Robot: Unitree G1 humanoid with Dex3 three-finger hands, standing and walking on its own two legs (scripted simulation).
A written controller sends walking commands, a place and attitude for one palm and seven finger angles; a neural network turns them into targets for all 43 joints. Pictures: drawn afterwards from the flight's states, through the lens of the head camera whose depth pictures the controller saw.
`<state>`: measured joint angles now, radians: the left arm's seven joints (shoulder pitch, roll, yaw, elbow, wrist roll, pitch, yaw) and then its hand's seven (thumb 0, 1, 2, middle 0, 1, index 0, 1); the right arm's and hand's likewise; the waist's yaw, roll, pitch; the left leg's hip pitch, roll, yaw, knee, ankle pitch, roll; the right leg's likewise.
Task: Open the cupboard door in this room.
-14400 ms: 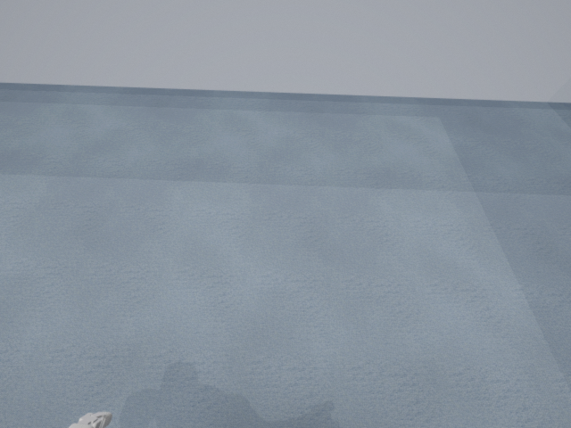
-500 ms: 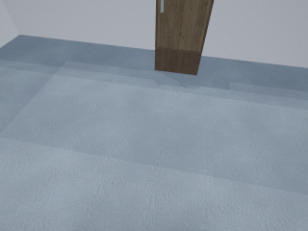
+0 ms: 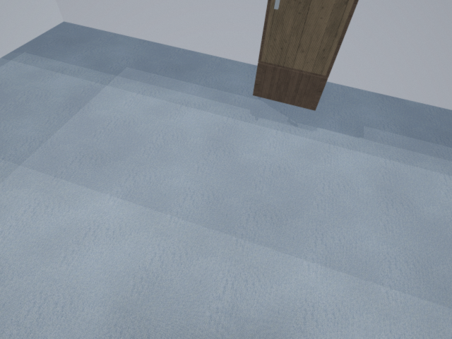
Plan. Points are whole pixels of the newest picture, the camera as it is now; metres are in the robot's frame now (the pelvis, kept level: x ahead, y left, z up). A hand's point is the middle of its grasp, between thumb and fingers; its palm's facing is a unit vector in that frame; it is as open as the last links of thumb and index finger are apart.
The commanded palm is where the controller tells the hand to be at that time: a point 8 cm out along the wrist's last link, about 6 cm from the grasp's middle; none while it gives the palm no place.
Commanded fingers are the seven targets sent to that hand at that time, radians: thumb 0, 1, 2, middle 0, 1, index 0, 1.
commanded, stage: stand and wait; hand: left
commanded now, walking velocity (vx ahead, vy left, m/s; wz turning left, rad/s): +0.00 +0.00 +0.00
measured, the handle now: out of the picture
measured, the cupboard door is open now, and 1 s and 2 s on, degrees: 0 0 0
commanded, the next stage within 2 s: turn or walk to find it in 0.02 s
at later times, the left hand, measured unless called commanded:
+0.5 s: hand out of the picture +0.02 +0.19 -0.17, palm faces +0.05 -0.98 -0.18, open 7.4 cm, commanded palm none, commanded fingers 0.00 0.90 0.90 -0.20 -0.30 -0.20 -0.30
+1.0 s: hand out of the picture +0.09 +0.16 -0.17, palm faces +0.08 -0.99 -0.14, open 7.3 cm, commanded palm none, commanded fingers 0.00 0.90 0.90 -0.20 -0.30 -0.20 -0.30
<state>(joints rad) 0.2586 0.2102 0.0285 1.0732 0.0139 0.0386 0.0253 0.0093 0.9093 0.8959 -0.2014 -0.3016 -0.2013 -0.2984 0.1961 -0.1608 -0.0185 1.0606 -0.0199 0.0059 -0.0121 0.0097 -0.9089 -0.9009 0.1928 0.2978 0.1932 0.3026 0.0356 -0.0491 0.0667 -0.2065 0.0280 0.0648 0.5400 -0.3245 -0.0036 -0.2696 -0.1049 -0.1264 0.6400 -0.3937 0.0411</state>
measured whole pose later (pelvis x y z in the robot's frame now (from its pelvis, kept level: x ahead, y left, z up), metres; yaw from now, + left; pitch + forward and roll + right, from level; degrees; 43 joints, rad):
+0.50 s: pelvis +0.02 +0.01 +0.01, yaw +2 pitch +0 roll +0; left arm 0.27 0.19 0.03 1.09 0.03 0.02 -0.01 0.01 0.91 0.90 -0.20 -0.30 -0.20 -0.30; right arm 0.34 -0.16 -0.03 1.07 -0.03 -0.04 -0.01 0.01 -0.91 -0.90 0.20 0.30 0.20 0.30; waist -0.01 -0.01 0.01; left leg -0.15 0.03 0.10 0.43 -0.28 0.02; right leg -0.41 -0.07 -0.09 0.98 -0.40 0.01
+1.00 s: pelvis +0.13 -0.01 +0.01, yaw +0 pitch -1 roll -1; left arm 0.35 0.15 0.04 1.14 0.03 -0.04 0.00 0.01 0.92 0.90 -0.20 -0.30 -0.20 -0.30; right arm 0.21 -0.18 -0.06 1.04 -0.02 -0.02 0.02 0.01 -0.91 -0.90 0.19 0.30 0.19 0.30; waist 0.03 0.00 0.01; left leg -0.39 0.11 0.11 0.71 -0.33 -0.03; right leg -0.14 -0.03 -0.10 0.42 -0.26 0.00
